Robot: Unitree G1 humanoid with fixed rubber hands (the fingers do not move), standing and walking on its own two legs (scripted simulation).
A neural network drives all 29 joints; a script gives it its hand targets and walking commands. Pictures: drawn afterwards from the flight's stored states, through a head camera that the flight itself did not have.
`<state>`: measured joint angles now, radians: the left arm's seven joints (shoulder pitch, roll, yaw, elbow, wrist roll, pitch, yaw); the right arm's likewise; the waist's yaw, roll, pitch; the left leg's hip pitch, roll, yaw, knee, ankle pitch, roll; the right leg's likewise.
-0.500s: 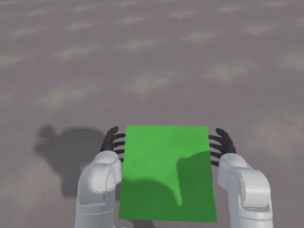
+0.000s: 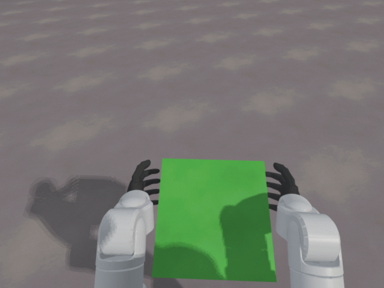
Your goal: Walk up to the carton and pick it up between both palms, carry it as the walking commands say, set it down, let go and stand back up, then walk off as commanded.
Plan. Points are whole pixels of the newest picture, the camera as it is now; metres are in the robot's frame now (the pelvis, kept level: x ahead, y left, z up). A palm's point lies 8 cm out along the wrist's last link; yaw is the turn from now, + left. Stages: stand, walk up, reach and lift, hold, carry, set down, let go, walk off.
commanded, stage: carry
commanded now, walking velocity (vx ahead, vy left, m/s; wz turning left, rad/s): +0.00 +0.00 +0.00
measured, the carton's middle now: (209, 219) +0.28 +0.01 +0.01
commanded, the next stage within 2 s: hold in 1.26 s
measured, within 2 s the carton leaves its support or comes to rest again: neither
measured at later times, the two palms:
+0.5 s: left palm (140, 207) +0.25 +0.14 +0.10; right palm (293, 212) +0.25 -0.14 +0.10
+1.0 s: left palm (132, 205) +0.27 +0.16 +0.08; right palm (278, 209) +0.27 -0.12 +0.09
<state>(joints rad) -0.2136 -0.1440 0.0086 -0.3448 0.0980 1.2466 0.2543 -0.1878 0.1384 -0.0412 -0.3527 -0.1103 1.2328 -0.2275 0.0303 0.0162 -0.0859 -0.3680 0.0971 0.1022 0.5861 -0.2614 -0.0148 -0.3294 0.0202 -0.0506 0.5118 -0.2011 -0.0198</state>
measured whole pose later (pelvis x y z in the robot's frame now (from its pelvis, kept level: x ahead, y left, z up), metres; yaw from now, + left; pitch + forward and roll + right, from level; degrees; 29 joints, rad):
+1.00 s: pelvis -0.01 +0.02 +0.00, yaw +0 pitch +2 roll +0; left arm -0.23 -0.15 0.05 -0.14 0.13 1.09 0.21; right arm -0.21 0.14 -0.08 -0.15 -0.14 1.08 -0.20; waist 0.01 -0.01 -0.10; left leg -0.37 0.04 0.11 0.53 -0.20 0.02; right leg -0.36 -0.02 -0.02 0.52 -0.20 0.01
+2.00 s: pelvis +0.01 +0.01 +0.02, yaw +4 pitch -9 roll +0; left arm -0.26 -0.15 0.13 0.23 0.29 0.75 0.00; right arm -0.25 0.15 -0.19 0.20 -0.28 0.76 -0.06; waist -0.01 0.00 0.07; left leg -0.01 0.00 -0.03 0.34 -0.16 0.00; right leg 0.02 0.02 0.01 0.32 -0.18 -0.01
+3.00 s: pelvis -0.03 +0.01 -0.02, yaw +3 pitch +11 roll +0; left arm -0.55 -0.20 0.49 0.57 0.41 0.33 0.03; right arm -0.53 0.24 -0.49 0.56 -0.41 0.33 -0.06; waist 0.00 -0.01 0.03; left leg -0.67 -0.03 -0.06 0.71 -0.23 -0.01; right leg -0.64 0.05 0.06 0.71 -0.26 0.00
